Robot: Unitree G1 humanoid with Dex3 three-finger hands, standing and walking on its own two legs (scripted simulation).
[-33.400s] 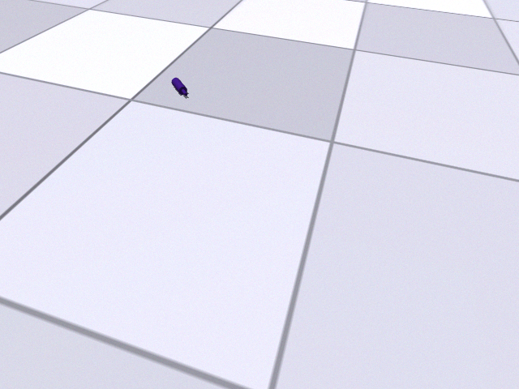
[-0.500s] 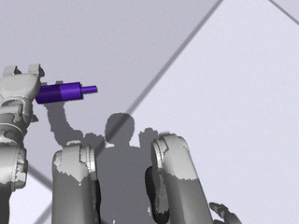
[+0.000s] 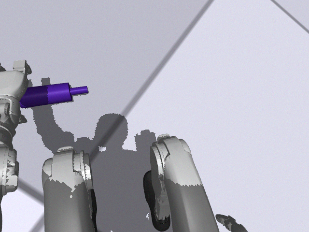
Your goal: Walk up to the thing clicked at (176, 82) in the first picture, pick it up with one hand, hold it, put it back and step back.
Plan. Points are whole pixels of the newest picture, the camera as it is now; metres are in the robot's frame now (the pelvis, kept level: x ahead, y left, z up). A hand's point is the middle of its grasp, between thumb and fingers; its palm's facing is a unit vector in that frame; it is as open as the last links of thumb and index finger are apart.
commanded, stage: rise first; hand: left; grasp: from above
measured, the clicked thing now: (55, 93) +0.51 +0.23 -0.31
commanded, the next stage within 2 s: approach in 1.44 s
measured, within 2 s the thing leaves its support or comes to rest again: neither
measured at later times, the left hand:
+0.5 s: hand (16, 95) +0.47 +0.30 -0.19, palm faces -0.44 -0.09 -0.90, open 14.1 cm
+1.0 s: hand (14, 92) +0.48 +0.30 -0.19, palm faces -0.43 -0.09 -0.90, open 14.1 cm
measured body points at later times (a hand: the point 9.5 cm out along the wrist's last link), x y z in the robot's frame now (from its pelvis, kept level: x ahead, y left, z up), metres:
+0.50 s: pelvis +0.00 +0.00 -0.01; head +0.24 +0.07 +0.36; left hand +0.49 +0.30 -0.14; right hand +0.03 -0.27 -0.11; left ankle +0.07 +0.13 -0.31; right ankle +0.09 -0.12 -0.31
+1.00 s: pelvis +0.00 +0.00 -0.02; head +0.25 +0.08 +0.35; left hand +0.50 +0.30 -0.14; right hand +0.03 -0.26 -0.11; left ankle +0.07 +0.13 -0.31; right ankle +0.09 -0.12 -0.31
